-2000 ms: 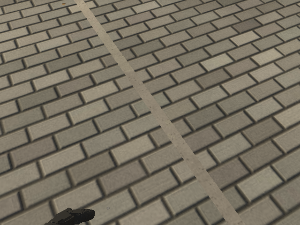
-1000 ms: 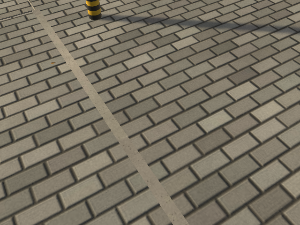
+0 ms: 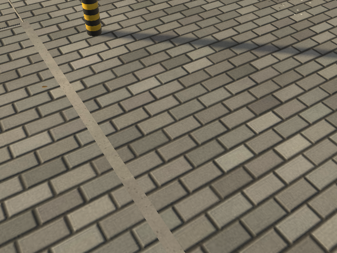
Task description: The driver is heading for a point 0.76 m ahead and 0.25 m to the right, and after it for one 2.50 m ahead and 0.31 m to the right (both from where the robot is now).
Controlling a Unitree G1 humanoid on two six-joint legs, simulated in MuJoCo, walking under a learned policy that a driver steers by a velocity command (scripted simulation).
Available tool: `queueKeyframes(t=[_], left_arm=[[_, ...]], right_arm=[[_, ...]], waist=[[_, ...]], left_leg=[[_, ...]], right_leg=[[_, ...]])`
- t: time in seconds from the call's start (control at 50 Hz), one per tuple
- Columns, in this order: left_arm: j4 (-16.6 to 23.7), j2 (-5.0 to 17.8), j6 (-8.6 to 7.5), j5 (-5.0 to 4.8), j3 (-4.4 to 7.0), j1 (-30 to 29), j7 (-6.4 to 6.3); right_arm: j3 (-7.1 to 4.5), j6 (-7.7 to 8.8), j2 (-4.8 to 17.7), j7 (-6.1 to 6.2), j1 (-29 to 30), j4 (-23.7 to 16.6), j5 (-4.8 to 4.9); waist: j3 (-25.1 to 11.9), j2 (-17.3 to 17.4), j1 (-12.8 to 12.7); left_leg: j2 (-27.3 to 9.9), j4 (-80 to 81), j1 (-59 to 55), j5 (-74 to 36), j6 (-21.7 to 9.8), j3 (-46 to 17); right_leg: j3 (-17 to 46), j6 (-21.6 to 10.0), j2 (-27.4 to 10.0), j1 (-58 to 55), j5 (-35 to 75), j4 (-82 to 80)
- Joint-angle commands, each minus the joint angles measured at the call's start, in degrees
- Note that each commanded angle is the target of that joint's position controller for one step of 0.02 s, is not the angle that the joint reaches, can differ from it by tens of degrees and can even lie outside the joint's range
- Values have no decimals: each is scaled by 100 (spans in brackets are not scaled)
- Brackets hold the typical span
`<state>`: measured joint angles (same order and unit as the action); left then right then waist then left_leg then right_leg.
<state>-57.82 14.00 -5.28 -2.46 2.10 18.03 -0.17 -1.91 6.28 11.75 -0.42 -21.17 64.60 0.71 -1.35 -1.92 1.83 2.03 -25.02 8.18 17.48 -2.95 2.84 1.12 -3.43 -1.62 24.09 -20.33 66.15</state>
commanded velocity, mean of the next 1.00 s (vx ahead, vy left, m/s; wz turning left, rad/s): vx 0.21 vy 0.00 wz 0.00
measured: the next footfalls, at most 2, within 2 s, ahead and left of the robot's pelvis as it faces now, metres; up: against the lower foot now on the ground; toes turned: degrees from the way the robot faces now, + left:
right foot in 0.32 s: +0.36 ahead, -0.15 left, +0.00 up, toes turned -4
left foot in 0.74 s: +0.42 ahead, +0.07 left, +0.00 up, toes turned -5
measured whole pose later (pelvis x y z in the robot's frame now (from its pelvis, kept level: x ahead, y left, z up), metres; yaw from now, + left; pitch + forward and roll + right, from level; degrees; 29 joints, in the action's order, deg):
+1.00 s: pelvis +0.33 -0.06 +0.00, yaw +0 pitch +0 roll +0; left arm -58.7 12.6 -0.8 0.2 1.5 10.4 -1.2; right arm -3.0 1.1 11.6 2.4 -11.2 61.8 0.0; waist 1.4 -0.5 0.1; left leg -2.3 -27.9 13.7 14.1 1.6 -0.2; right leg -4.0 -2.5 1.5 11.4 -14.9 26.2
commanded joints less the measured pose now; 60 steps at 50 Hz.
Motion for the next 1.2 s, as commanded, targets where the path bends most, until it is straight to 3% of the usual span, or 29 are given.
queueKeyframes(t=[0.02, 0.06, 0.14, 0.22, 0.26, 0.3, 0.32, 0.34, 0.36, 0.38, 0.4, 0.42, 0.44, 0.48, 0.56, 0.62, 0.68, 0.72, 0.74, 0.76, 0.78, 0.82, 0.9, 1.02, 1.04, 1.08, 1.14, 1.18, 1.2], left_arm=[[574, 499, -195, 60, 154, -684, 87], [625, 304, -116, 73, 135, -810, 140], [1086, 39, -74, 107, -25, -1894, 185], [1312, 262, -28, 48, -9, -2381, 239], [1365, 430, -59, 72, 60, -2308, 281], [1092, 749, -88, 135, 252, -1211, 278], [811, 953, -74, 155, 361, -344, 238], [620, 1400, -47, 285, 449, 482, 164], [556, 1632, -12, 377, 430, 558, 203], [633, 1179, 14, 303, 333, 323, 215], [736, 936, 2, 247, 252, -344, 202], [827, 731, -26, 238, 177, -869, 209], [832, 564, -57, 254, 132, -1106, 224], [686, 388, -93, 406, 76, -1158, 248], [556, 532, -88, 467, 59, -1294, 142], [486, 730, 47, 396, 101, -1130, 24], [409, 638, 164, 316, 70, -1076, -34], [306, 423, 203, 254, -5, -907, -44], [242, 342, 203, 282, -34, -719, -37], [200, 380, 194, 312, 1, -342, -30], [186, 401, 236, 321, 11, -382, -64], [205, 387, 310, 296, 9, -580, -118], [145, 408, 370, 290, 25, -590, -126], [25, 381, 446, 248, 48, -601, -125], [36, 411, 459, 233, 58, -635, -123], [57, 481, 502, 160, 99, -686, -130], [151, 710, 463, 51, 215, -455, -142], [63, 961, 317, 29, 303, 13, -140], [98, 951, 245, 60, 316, 10, -146]], right_arm=[[52, 21, 389, -3, -273, -183, -40], [75, -58, 422, 76, -505, -164, -56], [21, -121, 827, 193, -500, -369, -107], [-70, -114, 936, 184, -817, -321, 30], [-108, -173, 957, 184, -726, -339, 12], [-153, -282, 1061, 196, -545, -404, -72], [-125, -320, 988, 189, -502, -464, -87], [-32, -308, 736, 183, -622, -643, -204], [188, -209, -132, 128, -1600, -505, -125], [48, -97, 413, 104, -1330, -398, -14], [-22, -70, 615, 110, -736, -583, 108], [-31, -91, 651, 169, -384, -660, 67], [-96, -154, 672, 230, -208, -684, 15], [-120, -322, 489, 268, -387, -665, -24], [-111, -503, 343, 361, -82, -811, -94], [-143, -608, 510, 357, 428, -903, -90], [-187, -651, 577, 341, 701, -908, -102], [-194, -627, 581, 337, 755, -867, -196], [-202, -607, 693, 350, 718, -871, -223], [-278, -599, 1074, 369, 842, -857, -138], [-290, -586, 935, 329, 836, -736, -64], [-217, -529, 598, 289, 945, -677, -112], [-223, -448, 629, 285, 905, -532, -83], [-213, -488, 627, 306, 879, -364, -68], [-230, -499, 680, 325, 914, -371, -68], [-278, -540, 716, 381, 784, -335, -51], [-295, -436, 604, 405, 1018, -559, -17], [-212, -184, 305, 293, 1368, -782, 37], [-218, -62, 361, 219, 1453, -832, 47]], waist=[[713, 525, 11], [745, 555, 7], [983, 547, 179], [1117, 633, 203], [1005, 637, 1], [169, 884, -617], [-388, 831, -1002], [-1216, 0, -1090], [-2345, -1648, -544], [-2269, -884, -674], [-1310, -597, -498], [-831, 28, -312], [-518, 116, -182], [-432, -115, 67], [-366, -277, 246], [-400, -309, 35], [-46, -245, 3], [170, -24, 37], [190, 142, -34], [239, 662, -387], [232, 904, -330], [175, 788, -267], [-96, 552, -232], [-121, 293, -200], [-81, 255, -192], [-99, 130, -114], [663, -317, -242], [908, -877, -388], [919, -876, -376]], left_leg=[[-1552, 1783, -1145, -481, -807, -1900], [-1393, 1870, -1025, -1115, -792, -1407], [-1264, 2094, -290, -1513, -813, -848], [-1529, 2145, -649, -1680, -757, -683], [-1622, 1674, -1112, -2819, -587, -548], [-1449, 264, -1233, -5124, -324, -332], [-1144, -863, -801, -5244, -94, -168], [-678, -2644, 586, -2992, 147, -40], [443, -4826, 2059, 1869, 471, -447], [221, -5491, 2125, 1882, 400, -1300], [-85, -5503, 2483, 1520, 357, -992], [-424, -5180, 2334, 1054, 360, -761], [-603, -4871, 2114, 826, 366, -701], [-774, -4383, 1381, 538, 315, -719], [-820, -2653, 1001, 125, 409, -615], [-753, -1737, 760, -412, 456, -525], [-667, -941, 543, -664, 388, -432], [-679, -95, 182, -1107, 270, -443], [-917, 127, -6, -1515, 197, -682], [-1012, -16, -28, -1715, 72, -756], [-826, 59, 417, -979, 52, -678], [-726, 209, 620, -997, 202, -618], [-666, 34, 334, -1815, 221, -539], [-605, -61, 208, -2127, 194, -459], [-588, -97, 132, -2081, 206, -406], [-393, -299, 93, -554, 175, -117], [-272, -885, 1252, 1344, 73, 33], [-161, -1478, 2108, 867, 31, -26], [-255, -1583, 2280, 850, -27, -220]], right_leg=[[173, -51, -603, 2341, 718, 184], [-39, 154, -638, 2264, 903, -263], [-329, 379, -447, 1651, 1734, -2176], [-337, 180, -285, 1221, 2059, -3133], [-305, -8, -167, 981, 1958, -3454], [-512, -206, 256, -486, 1975, -3428], [-530, -320, 269, -1713, 2498, -3541], [750, -637, -919, -3522, 3973, -3215], [3287, -1756, -2401, -4884, 4439, -3965], [3394, -1575, -2117, -4227, 4251, -4384], [2318, -1346, -1936, -3318, 4269, -4414], [1659, -1162, -1693, -2425, 4428, -4572], [1182, -1083, -1478, -1737, 4542, -4749], [706, -1045, -1234, -919, 4588, -5023], [204, -1115, -1038, -405, 4273, -5236], [313, -1016, -1015, -419, 2393, -5431], [529, -861, -957, -266, 437, -5518], [513, -527, -702, -193, -234, -5331], [445, -316, -525, -176, -326, -5122], [188, -138, -143, -100, -190, -5009], [-129, -36, 61, -522, 136, -4874], [-209, -10, 46, -950, 643, -4610], [-206, -48, -15, -1283, 1664, -4369], [-204, -12, -53, -1476, 2208, -4228], [-155, -30, -56, -1373, 2276, -4208], [-86, -203, 23, -1122, 925, -4167], [1182, -770, -577, -753, -2046, -4725], [2729, -1282, -1363, -1280, -2306, -5320], [3004, -1368, -1517, -1438, -1738, -5280]])
Keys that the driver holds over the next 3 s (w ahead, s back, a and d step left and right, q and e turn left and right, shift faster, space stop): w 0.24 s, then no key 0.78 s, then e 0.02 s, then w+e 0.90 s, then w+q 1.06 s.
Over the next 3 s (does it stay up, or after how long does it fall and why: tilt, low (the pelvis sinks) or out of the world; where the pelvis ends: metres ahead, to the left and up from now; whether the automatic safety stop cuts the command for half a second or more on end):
stays up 1.22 -0.40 0.00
